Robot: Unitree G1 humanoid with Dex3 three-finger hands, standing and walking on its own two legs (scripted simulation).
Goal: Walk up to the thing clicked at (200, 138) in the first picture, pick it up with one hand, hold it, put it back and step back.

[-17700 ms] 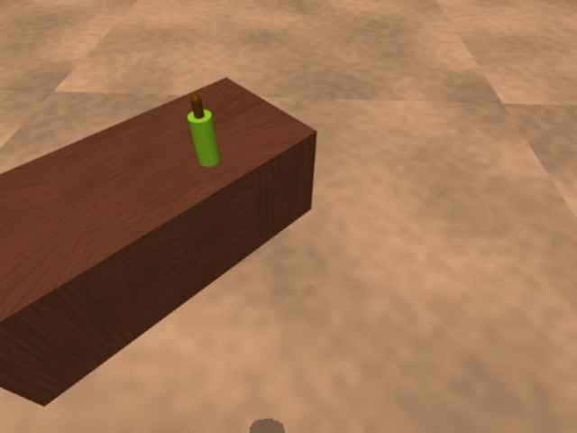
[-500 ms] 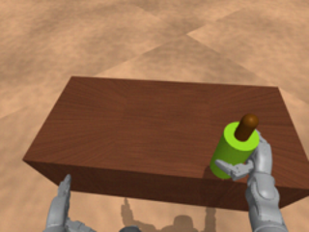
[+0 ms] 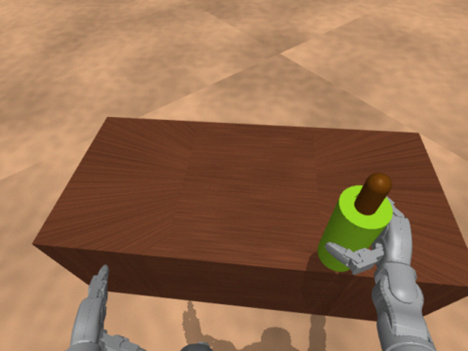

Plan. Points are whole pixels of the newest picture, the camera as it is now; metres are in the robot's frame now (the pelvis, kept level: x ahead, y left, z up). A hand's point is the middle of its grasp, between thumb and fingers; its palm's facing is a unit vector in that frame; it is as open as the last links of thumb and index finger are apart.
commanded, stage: crouch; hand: right
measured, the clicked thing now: (354, 223) +0.32 -0.16 +0.06
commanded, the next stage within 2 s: lower in 1.22 s
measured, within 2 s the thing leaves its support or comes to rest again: neither
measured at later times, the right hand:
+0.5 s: hand (343, 221) +0.39 -0.18 -0.06, palm faces +0.16 +0.99 +0.01, open 10.7 cm
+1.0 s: hand (337, 211) +0.45 -0.19 -0.11, palm faces +0.18 +0.98 +0.01, open 10.7 cm
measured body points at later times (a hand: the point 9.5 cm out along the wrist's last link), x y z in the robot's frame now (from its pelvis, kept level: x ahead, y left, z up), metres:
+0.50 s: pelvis -0.02 +0.00 -0.04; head +0.08 -0.05 +0.39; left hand +0.14 +0.27 -0.04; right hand +0.38 -0.24 -0.06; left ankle +0.02 +0.13 -0.70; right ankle +0.01 -0.12 -0.70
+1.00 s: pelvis -0.02 -0.01 -0.08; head +0.12 -0.07 +0.34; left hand +0.13 +0.27 -0.05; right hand +0.43 -0.24 -0.11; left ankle +0.02 +0.13 -0.70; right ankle +0.01 -0.12 -0.70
